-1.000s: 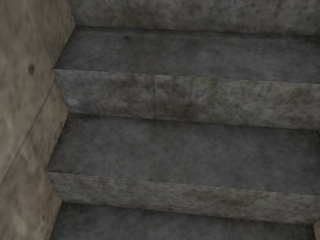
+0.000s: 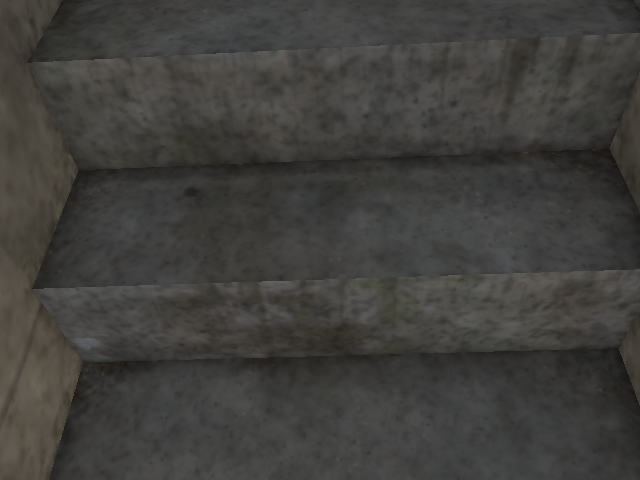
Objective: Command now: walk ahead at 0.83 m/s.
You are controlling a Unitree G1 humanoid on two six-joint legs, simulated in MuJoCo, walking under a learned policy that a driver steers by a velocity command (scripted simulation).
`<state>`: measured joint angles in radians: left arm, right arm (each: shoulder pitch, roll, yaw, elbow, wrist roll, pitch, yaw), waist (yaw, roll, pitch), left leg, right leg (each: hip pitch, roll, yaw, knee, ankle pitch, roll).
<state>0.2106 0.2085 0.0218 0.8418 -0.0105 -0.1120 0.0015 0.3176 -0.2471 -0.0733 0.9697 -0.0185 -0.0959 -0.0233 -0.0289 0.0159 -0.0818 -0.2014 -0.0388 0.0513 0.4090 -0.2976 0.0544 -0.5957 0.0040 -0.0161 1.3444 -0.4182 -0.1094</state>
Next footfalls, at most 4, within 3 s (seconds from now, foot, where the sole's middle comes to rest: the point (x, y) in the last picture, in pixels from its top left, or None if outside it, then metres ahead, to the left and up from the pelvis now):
0.36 left None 0.20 0.04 -0.57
0.72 right None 0.34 -0.17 -0.37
1.04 left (318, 423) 0.45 0.04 -0.37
1.38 right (461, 267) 0.57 -0.17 -0.17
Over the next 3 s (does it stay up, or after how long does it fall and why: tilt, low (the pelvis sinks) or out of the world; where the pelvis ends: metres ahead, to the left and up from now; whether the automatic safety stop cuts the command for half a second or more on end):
stays up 0.82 -0.03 0.72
